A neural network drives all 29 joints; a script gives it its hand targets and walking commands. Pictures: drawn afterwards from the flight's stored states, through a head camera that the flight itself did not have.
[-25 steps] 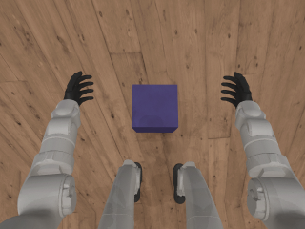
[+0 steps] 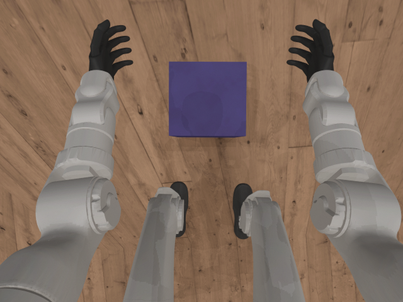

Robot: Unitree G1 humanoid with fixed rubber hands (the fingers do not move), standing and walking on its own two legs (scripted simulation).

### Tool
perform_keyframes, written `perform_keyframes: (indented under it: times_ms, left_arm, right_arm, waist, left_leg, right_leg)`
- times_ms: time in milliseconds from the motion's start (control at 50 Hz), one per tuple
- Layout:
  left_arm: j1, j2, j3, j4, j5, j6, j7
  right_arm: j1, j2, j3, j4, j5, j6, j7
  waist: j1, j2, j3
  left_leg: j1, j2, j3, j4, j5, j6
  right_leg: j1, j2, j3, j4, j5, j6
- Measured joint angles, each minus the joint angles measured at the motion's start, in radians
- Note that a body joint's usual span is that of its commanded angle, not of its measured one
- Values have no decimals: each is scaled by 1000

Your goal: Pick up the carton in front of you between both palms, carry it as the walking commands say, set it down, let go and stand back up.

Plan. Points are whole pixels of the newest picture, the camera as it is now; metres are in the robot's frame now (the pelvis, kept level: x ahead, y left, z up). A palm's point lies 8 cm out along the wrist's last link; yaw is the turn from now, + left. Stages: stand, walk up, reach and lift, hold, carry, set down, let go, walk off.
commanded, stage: reach and lift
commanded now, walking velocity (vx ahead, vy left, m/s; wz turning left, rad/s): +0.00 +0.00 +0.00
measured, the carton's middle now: (207, 105) +0.48 +0.02 -0.48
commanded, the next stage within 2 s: none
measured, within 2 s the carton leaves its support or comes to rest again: leaves its support in 1.50 s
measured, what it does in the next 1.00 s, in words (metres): lowers itself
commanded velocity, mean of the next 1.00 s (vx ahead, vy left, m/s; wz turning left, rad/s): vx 0.00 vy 0.00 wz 0.00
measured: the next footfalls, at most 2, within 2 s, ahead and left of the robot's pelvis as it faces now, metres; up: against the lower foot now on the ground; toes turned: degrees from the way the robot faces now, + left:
none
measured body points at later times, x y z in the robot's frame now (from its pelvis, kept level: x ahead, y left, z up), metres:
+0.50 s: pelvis -0.05 -0.01 -0.20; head +0.31 +0.00 +0.07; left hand +0.49 +0.21 -0.36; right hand +0.50 -0.17 -0.36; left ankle +0.07 +0.12 -0.57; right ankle +0.07 -0.13 -0.57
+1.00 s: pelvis -0.05 +0.00 -0.23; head +0.32 +0.01 +0.02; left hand +0.49 +0.20 -0.41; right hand +0.50 -0.16 -0.41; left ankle +0.07 +0.12 -0.57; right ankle +0.07 -0.13 -0.57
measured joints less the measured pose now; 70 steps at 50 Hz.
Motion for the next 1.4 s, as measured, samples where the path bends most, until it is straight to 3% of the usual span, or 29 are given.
perform_keyframes:
  times_ms: [180,360,600,820,1000,1140,1260,1400]
  left_arm:
    - [8,52,-107,-30,-130,-25,42]
    - [-103,123,-208,-25,-248,10,80]
    - [-329,155,-269,209,-288,-19,78]
    - [-346,184,-360,175,-363,-49,91]
    - [-324,139,-329,215,-315,-50,90]
    - [-366,118,-365,241,-326,-57,88]
    - [-407,102,-370,264,-325,-67,126]
    - [-443,98,-304,280,-253,-4,108]
  right_arm:
    - [1,-50,128,-24,126,-28,-49]
    - [-108,-115,235,-32,246,14,-92]
    - [-334,-150,262,207,281,-17,-85]
    - [-365,-177,340,186,366,-50,-103]
    - [-310,-126,299,210,324,-57,-92]
    - [-343,-99,304,230,312,-71,-97]
    - [-387,-75,293,255,301,-83,-133]
    - [-410,-67,201,253,226,-15,-114]
  waist:
    - [-1,3,42]
    - [3,5,212]
    - [8,3,423]
    - [3,3,527]
    - [1,-5,450]
    - [0,0,456]
    - [1,-1,485]
    - [2,-3,491]
  left_leg:
    - [-271,-1,-3,348,-112,-3]
    - [-415,1,-12,628,-143,-9]
    - [-487,-3,-18,801,-126,-12]
    - [-507,1,-18,909,-153,-3]
    - [-499,0,-11,880,-158,1]
    - [-499,-8,-11,850,-137,-2]
    - [-491,-9,-14,844,-128,-3]
    - [-500,-13,-18,874,-125,-6]
  right_leg:
    - [-273,6,6,351,-113,3]
    - [-417,13,3,629,-142,0]
    - [-487,14,1,801,-127,1]
    - [-503,21,3,901,-150,12]
    - [-495,20,10,875,-157,17]
    - [-493,12,9,850,-143,13]
    - [-484,11,7,843,-134,10]
    - [-493,13,4,875,-133,7]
